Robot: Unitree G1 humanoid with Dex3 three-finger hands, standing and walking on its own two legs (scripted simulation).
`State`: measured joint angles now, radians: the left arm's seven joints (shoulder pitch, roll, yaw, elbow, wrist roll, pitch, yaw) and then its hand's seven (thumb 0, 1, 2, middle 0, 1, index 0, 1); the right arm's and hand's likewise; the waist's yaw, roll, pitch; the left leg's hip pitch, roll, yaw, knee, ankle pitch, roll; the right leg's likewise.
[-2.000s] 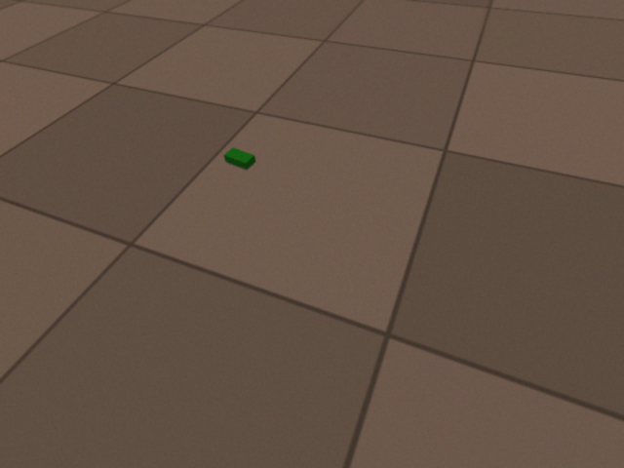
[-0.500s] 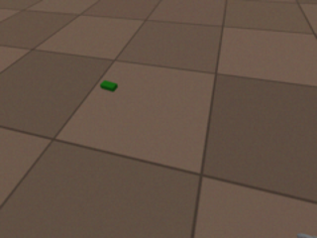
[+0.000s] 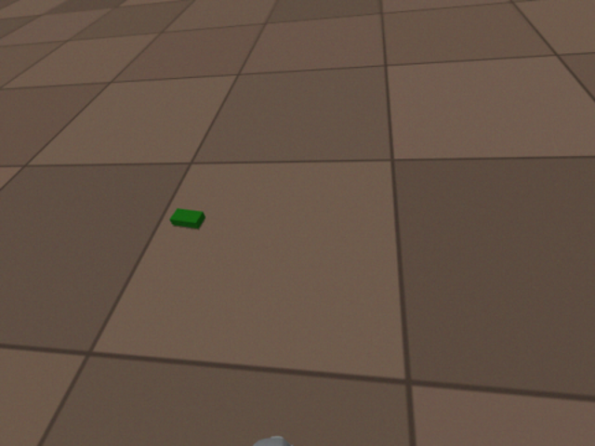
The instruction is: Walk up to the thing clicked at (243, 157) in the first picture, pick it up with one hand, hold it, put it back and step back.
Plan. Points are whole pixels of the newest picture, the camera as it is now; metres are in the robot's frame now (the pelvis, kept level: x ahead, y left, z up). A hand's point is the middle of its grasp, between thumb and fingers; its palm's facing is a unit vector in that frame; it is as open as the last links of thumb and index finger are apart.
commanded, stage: walk up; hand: left
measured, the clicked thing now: (187, 218) +1.28 +0.71 -0.74
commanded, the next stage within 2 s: none
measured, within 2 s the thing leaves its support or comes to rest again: neither
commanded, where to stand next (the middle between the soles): +0.75 +0.52 m, yaw -15 degrees
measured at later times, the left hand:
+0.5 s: hand (93, 354) +0.32 +0.43 -0.12, palm faces -0.19 -0.87 -0.46, open 7.4 cm
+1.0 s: hand (49, 293) +0.47 +0.62 -0.15, palm faces -0.16 -0.81 -0.56, open 7.4 cm
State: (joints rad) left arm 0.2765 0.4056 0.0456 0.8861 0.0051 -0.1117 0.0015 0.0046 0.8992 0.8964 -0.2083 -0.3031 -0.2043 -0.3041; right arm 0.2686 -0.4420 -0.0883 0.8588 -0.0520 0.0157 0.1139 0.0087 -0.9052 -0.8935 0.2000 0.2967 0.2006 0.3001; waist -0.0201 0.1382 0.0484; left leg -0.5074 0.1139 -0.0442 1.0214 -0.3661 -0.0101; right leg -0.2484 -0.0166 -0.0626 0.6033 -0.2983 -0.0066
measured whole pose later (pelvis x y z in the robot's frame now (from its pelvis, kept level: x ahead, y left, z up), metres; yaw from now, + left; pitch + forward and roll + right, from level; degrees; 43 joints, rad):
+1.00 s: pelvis +0.39 +0.30 -0.03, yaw -9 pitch -1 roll -1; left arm 0.33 0.50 0.07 0.95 0.02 -0.06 0.06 0.01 0.90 0.90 -0.21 -0.30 -0.20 -0.30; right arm 0.23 -0.48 -0.13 0.78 -0.05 0.00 0.10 0.00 -0.91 -0.89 0.20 0.30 0.20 0.30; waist -0.01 0.03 0.05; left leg -0.47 0.11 0.05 0.88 -0.38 -0.03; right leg -0.43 -0.12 0.08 1.07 -0.51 -0.05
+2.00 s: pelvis +0.68 +0.53 -0.02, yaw -13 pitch -1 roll -1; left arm 0.20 0.40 0.04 0.87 0.01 -0.09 0.02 0.01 0.90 0.90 -0.21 -0.30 -0.20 -0.30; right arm 0.38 -0.41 -0.03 0.85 0.00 0.00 0.02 0.01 -0.90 -0.89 0.20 0.30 0.20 0.30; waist -0.03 0.05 0.13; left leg -0.31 0.00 0.10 0.86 -0.46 0.04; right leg -0.44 0.00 -0.09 0.72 -0.24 -0.07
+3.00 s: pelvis +0.75 +0.55 +0.01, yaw -16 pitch -2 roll +1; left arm 0.05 0.35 0.02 1.08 0.00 0.01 -0.03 0.01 0.90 0.90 -0.21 -0.30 -0.20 -0.30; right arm 0.11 -0.38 0.01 1.13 -0.01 -0.03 -0.01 0.00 -0.90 -0.89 0.20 0.30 0.20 0.30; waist -0.02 0.00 0.06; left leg -0.25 0.09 0.06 0.51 -0.23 -0.06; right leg -0.22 -0.04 -0.01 0.56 -0.31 0.02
